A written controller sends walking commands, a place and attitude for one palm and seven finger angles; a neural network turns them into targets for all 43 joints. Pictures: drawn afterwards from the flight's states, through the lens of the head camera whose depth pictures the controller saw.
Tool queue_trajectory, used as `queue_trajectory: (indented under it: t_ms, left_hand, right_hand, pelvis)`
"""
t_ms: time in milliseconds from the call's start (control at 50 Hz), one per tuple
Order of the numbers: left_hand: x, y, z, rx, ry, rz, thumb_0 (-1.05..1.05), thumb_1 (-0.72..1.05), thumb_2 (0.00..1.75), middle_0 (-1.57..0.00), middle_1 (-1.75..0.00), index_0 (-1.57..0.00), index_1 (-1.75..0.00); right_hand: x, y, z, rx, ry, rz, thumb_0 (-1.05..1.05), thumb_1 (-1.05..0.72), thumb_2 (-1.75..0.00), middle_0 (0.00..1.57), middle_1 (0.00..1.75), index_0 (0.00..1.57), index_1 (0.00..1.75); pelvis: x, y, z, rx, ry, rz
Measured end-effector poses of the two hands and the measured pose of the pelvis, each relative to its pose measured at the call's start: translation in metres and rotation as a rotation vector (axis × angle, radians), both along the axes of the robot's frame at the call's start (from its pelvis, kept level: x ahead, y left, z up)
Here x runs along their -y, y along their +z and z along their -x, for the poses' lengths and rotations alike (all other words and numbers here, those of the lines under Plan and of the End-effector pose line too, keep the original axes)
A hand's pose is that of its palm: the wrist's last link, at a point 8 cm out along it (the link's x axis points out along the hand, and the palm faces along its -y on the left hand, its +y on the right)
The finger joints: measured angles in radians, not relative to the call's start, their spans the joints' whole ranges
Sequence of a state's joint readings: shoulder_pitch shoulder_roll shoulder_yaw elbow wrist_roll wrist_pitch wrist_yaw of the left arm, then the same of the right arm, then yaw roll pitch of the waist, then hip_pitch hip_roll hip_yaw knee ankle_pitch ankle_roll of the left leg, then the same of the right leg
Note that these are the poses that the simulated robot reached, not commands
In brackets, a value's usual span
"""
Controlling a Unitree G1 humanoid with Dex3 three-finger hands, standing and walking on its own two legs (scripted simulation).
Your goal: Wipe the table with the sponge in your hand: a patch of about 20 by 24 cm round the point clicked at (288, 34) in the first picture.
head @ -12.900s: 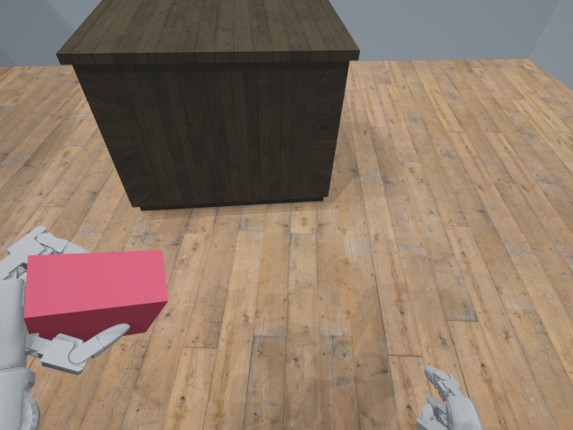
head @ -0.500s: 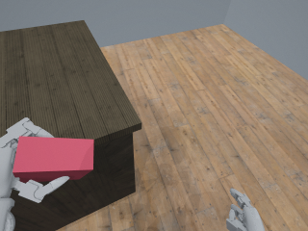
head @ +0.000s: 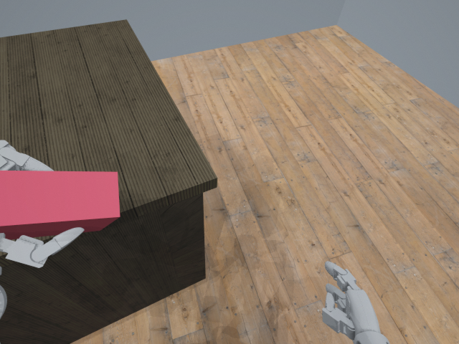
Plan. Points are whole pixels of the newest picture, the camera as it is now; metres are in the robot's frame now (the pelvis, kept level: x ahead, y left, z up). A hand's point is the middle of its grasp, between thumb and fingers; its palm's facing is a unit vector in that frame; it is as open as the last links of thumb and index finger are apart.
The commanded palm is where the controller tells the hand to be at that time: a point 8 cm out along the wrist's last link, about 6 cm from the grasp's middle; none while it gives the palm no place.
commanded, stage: come to a stop and stand still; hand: left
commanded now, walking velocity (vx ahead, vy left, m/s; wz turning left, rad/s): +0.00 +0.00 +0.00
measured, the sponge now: (75, 206) +0.25 +0.23 +0.15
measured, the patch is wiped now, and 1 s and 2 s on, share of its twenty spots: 0.00 0.00 0.00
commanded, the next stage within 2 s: look again from close up in 0.72 s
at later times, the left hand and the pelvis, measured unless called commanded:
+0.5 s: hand (46, 229) +0.22 +0.25 +0.15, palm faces +0.39 -0.85 -0.34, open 10.0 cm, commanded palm +0.16 +0.28 +0.18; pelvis +0.00 +0.00 +0.00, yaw +1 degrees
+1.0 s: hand (50, 230) +0.22 +0.24 +0.15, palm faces +0.40 -0.84 -0.37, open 10.0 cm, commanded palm +0.16 +0.27 +0.18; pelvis +0.01 -0.01 +0.01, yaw +2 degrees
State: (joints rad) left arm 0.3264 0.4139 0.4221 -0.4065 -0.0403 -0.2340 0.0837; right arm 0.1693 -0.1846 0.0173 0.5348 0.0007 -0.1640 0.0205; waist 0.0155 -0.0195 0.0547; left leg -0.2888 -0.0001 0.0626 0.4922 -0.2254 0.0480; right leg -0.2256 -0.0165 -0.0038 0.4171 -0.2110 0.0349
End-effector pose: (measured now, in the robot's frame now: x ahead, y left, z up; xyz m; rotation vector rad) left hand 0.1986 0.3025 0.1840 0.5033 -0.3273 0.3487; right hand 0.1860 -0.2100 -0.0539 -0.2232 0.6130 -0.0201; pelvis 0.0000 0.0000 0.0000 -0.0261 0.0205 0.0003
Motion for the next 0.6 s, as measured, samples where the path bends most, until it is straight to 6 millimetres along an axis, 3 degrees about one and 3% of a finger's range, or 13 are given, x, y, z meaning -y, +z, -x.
queue_trajectory:
  t_ms: [100,220,380,600]
  left_hand:
    - [0.018,-0.027,0.022,-0.115,-0.062,0.059,-0.01,-0.48,1.02,-0.75,-1.34,-0.75,-1.35]
    - [-0.001,-0.034,0.033,-0.09,0.038,0.097,-0.01,-0.48,1.02,-0.75,-1.34,-0.75,-1.35]
    - [0.008,-0.015,0.027,0.02,0.035,0.11,-0.01,-0.48,1.02,-0.75,-1.34,-0.75,-1.35]
    - [0.01,-0.024,0.02,-0.086,0.031,0.104,-0.01,-0.48,1.02,-0.75,-1.34,-0.75,-1.35]
  right_hand:
    - [0.013,-0.007,0.024,-0.056,-0.067,0.039,0.01,-0.9,-0.9,0.2,0.3,0.21,0.3]
    - [0.018,-0.009,0.036,-0.1,-0.064,0.088,0.01,-0.9,-0.9,0.2,0.3,0.21,0.3]
    - [0.006,-0.001,0.021,-0.031,-0.027,0.058,0.01,-0.9,-0.9,0.2,0.3,0.21,0.3]
    - [0.002,0.002,0.002,-0.027,-0.013,0.04,0.01,-0.9,-0.9,0.2,0.3,0.21,0.3]
  pelvis:
    - [-0.003,-0.001,0.0,0.012,0.005,-0.002]
    - [-0.001,-0.001,0.004,0.036,0.022,0.0]
    - [0.001,0.002,0.004,0.033,0.02,0.002]
    - [0.004,0.004,-0.005,0.02,0.024,0.002]
